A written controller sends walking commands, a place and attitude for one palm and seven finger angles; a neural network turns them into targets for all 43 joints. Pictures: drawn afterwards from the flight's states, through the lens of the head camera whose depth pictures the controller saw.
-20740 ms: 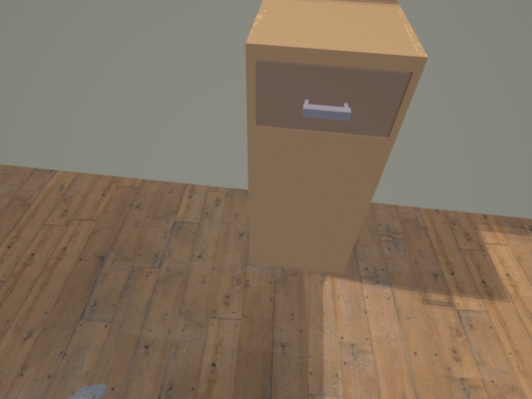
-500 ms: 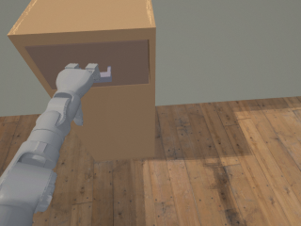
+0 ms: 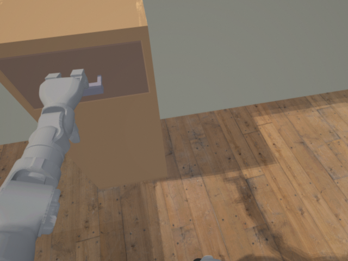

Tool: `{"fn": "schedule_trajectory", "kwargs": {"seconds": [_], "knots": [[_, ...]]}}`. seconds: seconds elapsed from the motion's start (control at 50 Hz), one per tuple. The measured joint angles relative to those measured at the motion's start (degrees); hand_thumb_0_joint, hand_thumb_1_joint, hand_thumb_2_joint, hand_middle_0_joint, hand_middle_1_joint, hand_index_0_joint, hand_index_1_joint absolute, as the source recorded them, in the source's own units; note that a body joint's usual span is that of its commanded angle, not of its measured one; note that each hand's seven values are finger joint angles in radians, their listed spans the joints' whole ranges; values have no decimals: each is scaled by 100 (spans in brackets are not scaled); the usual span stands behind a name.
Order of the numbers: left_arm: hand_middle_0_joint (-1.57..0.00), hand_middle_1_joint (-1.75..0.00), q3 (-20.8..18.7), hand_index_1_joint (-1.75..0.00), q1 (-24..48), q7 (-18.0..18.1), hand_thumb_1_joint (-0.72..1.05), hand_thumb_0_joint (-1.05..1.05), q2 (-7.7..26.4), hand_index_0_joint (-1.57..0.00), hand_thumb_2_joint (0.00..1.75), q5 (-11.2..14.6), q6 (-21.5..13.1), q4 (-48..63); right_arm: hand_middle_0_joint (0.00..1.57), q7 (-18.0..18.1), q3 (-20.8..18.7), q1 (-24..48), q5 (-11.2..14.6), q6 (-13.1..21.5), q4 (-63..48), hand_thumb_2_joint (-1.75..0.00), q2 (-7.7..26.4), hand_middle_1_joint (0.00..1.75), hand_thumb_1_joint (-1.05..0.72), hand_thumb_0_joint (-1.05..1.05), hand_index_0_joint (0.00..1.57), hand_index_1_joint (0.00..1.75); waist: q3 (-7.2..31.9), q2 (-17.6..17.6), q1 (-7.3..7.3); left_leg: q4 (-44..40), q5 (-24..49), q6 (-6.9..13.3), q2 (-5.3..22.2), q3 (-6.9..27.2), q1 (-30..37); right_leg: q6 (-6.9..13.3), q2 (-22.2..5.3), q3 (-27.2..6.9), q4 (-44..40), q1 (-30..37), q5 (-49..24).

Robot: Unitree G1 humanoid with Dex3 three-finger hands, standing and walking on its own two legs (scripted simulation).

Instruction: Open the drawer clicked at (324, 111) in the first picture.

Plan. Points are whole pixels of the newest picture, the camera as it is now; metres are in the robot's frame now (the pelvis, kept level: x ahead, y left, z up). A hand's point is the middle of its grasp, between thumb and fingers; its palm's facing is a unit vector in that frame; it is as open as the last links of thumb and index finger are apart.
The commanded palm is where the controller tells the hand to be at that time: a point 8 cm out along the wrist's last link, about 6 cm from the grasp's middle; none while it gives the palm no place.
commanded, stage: lower the fingers behind the handle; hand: left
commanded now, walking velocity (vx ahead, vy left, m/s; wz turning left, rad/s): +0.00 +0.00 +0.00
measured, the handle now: (81, 85) +0.56 +0.25 +0.06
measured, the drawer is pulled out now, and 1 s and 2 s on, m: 0.00 0.00 0.00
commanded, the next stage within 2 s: lift the fingers back up to retry in 0.32 s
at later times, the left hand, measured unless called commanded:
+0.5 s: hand (71, 106) +0.47 +0.25 +0.08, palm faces +0.01 +0.04 -1.00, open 13.9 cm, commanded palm +0.45 +0.27 +0.11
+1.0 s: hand (57, 90) +0.49 +0.27 +0.12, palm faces +0.04 +0.01 -1.00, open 13.8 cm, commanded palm +0.46 +0.26 +0.18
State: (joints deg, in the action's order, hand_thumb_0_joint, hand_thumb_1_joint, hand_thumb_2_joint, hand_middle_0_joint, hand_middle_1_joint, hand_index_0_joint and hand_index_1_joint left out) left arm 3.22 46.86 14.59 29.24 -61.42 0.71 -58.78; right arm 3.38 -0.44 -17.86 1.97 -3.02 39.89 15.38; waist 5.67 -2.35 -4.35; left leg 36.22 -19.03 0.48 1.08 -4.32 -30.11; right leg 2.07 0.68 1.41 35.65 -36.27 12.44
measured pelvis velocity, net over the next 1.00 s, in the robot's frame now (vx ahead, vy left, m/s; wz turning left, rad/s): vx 0.03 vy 0.03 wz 0.02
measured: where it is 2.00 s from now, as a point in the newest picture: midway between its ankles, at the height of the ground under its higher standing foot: outside the picture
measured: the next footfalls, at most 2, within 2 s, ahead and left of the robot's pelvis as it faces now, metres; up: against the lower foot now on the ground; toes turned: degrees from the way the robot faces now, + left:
none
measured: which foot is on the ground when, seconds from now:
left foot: down 0.00-1.00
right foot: down 0.00-1.00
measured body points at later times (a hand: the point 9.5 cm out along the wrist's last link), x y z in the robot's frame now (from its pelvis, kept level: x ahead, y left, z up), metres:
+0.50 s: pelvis -0.01 +0.01 +0.00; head +0.06 -0.01 +0.44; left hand +0.46 +0.24 +0.13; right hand +0.06 -0.26 -0.13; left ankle -0.02 +0.12 -0.72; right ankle +0.05 -0.09 -0.72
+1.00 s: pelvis +0.03 +0.03 +0.01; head +0.08 +0.01 +0.46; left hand +0.48 +0.26 +0.17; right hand +0.10 -0.24 -0.12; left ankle -0.02 +0.12 -0.72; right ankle +0.05 -0.09 -0.72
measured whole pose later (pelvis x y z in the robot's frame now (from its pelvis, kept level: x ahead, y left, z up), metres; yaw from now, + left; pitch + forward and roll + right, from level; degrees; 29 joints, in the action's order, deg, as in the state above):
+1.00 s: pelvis +0.03 +0.03 +0.01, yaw +1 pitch +11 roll -1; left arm 5.6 46.2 9.8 28.3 -59.0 1.4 -50.5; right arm 2.6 -1.9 -17.7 2.0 -2.3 41.5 15.7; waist 5.9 -3.1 -2.4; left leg 31.9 -19.6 2.2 -0.4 -3.4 -23.7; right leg 0.1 -0.6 2.0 30.4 -28.9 12.8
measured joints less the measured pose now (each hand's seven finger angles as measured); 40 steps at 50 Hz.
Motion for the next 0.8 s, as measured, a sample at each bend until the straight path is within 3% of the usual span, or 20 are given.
{"fn": "schedule_trajectory", "kwargs": {"seconds": [0.12,0.26,0.46,0.64,0.8], "knots": [[-33,-133,-18,-117,-98,206,-49,0,42,-25,30,2,-222,195,20,4,-94,-46,3,87,29,-90,118,30,-90,1,20,30,-17,51,47,105,-6,-9,8,33,-163,10,0,32,65,-135,-5],[-35,-134,94,-121,93,391,-49,0,-12,-27,30,-63,-93,19,20,-13,-104,63,5,140,87,-90,145,29,-91,1,20,30,-10,80,20,147,15,-3,-9,66,-268,4,-22,63,72,-211,-31],[-39,-135,118,-125,291,189,-49,0,1,-29,30,-9,25,-208,20,27,31,146,18,137,7,-90,32,30,-91,1,20,30,-1,46,-43,136,27,35,-29,22,-254,-36,-35,15,46,-202,-68],[-38,-133,-41,-122,53,31,-49,0,2,-31,30,-24,-154,30,20,43,17,44,17,125,-3,-90,-32,30,-90,1,20,30,-16,-1,-14,46,9,83,-50,-26,-78,-86,-45,-38,-47,-35,-69],[-34,-125,-95,-121,-29,-22,-49,0,138,-32,30,13,-90,217,20,22,-74,-5,4,179,81,-90,-28,30,-90,1,20,30,-100,-10,46,-123,7,123,-88,14,151,-129,-76,-7,-238,228,-61]]}}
